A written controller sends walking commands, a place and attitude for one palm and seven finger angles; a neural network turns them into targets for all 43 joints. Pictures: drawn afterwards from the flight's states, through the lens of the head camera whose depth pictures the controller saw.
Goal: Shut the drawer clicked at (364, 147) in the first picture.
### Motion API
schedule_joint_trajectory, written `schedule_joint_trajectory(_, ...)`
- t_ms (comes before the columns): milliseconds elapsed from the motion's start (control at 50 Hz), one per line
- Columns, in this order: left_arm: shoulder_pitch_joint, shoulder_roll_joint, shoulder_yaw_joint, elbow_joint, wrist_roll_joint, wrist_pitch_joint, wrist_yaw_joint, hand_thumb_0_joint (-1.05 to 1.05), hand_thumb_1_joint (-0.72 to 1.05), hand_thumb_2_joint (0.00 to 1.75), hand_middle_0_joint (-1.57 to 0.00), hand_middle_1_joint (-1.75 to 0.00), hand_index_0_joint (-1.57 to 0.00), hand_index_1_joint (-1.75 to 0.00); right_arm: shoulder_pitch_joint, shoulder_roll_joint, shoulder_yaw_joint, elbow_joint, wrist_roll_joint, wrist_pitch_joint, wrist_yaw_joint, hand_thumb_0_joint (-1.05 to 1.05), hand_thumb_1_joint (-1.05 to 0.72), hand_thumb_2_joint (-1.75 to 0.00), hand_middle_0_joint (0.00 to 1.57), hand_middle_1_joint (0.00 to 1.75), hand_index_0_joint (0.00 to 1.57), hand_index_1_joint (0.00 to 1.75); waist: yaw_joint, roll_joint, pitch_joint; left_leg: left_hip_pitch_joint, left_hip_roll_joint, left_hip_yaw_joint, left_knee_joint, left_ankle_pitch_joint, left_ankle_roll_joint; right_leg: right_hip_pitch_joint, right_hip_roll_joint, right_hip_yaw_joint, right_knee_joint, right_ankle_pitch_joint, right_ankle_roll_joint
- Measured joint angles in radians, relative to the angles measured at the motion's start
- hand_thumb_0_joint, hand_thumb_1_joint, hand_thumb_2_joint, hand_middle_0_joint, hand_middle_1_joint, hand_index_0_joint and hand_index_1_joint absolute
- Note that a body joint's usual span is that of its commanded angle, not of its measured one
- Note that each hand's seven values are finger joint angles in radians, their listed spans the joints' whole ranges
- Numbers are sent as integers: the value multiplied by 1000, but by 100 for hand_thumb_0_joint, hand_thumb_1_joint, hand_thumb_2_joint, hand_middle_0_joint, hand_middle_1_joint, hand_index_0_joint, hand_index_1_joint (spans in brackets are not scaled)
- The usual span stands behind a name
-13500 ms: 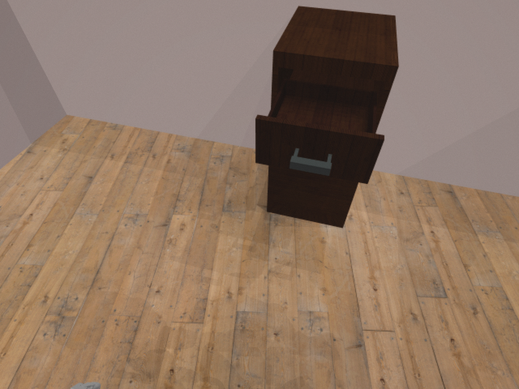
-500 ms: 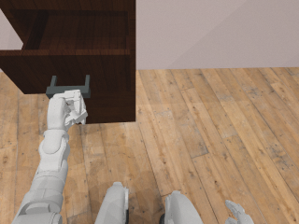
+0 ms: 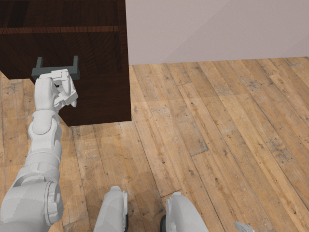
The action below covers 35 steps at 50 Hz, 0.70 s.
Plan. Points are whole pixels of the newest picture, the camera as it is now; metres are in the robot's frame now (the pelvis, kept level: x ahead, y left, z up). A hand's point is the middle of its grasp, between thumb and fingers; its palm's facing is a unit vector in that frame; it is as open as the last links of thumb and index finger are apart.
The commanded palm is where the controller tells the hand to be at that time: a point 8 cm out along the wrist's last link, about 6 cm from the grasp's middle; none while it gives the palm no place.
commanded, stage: push the drawer shut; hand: left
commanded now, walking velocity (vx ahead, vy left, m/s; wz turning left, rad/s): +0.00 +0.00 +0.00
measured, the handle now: (57, 67) +0.53 +0.26 +0.04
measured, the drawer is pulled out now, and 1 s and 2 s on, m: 0.12 0.01 0.00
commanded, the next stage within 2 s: pull the fist back off the drawer in 1.38 s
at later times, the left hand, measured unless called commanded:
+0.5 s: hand (74, 75) +0.50 +0.21 +0.04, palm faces +0.12 -0.99 -0.05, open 3.1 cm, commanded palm +0.51 +0.24 +0.04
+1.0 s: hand (74, 57) +0.56 +0.22 +0.04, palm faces +0.12 -0.99 -0.04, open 3.2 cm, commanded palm +0.58 +0.23 +0.04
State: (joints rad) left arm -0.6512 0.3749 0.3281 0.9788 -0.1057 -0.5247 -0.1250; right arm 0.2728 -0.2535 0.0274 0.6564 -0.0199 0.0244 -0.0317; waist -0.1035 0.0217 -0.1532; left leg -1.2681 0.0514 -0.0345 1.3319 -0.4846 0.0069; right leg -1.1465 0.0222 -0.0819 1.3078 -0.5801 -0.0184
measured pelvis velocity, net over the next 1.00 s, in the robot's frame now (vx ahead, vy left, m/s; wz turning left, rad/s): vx -0.01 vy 0.01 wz -0.05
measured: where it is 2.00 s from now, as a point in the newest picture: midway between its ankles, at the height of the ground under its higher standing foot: outside the picture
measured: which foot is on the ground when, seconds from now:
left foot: down 0.00-1.00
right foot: down 0.00-1.00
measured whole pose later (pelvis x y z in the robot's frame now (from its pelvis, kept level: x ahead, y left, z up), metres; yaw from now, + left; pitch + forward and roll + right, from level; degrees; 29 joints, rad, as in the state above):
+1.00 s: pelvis -0.01 +0.01 -0.03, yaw -3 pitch +31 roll -7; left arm -1.11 0.68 0.44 1.28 0.01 -0.40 -0.15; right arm 0.34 -0.27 0.08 0.65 -0.05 0.04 -0.01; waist -0.24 0.04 -0.13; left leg -1.48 0.07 -0.07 1.43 -0.49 0.02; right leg -1.34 0.05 -0.11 1.37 -0.57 -0.01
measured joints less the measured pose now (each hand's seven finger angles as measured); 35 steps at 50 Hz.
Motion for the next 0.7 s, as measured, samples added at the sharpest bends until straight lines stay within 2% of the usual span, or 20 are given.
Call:
schedule_joint_trajectory(360,-140,73,50,127,31,9,-4,1,80,97,-140,-160,-140,-160,26,-4,8,7,-10,18,16,0,-90,-89,20,30,21,29,-35,7,1,-49,8,-7,20,-2,0,-46,9,-4,12,3,-1)
schedule_joint_trajectory(700,-298,195,93,220,70,64,-23,3,76,95,-140,-160,-140,-160,41,-12,30,-1,-18,18,17,0,-90,-89,20,30,21,29,-86,13,10,-135,16,-23,66,-5,2,-123,20,-17,42,7,0)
